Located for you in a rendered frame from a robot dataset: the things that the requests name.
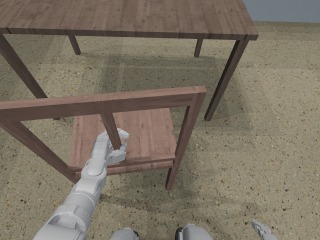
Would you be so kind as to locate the robot left hand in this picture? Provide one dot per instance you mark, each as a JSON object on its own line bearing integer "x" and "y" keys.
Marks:
{"x": 102, "y": 146}

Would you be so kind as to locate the robot left upper arm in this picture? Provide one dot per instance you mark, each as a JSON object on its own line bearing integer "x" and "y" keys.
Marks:
{"x": 55, "y": 232}

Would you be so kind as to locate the left robot thigh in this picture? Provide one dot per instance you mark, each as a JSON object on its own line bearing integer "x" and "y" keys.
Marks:
{"x": 124, "y": 234}

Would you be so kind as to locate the chair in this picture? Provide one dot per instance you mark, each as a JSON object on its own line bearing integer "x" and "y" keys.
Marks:
{"x": 143, "y": 114}

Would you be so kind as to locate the right robot thigh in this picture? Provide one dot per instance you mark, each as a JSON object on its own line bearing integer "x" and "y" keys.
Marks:
{"x": 194, "y": 233}

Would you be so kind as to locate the table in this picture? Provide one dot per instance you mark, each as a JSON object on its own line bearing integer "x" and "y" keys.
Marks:
{"x": 174, "y": 19}

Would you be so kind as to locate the robot right hand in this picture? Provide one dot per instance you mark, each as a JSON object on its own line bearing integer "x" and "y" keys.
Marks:
{"x": 263, "y": 231}

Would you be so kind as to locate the robot thigh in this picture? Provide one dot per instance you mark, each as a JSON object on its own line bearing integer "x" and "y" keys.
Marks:
{"x": 194, "y": 233}
{"x": 124, "y": 234}

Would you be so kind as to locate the robot left forearm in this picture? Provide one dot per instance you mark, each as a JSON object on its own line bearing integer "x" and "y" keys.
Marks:
{"x": 77, "y": 209}

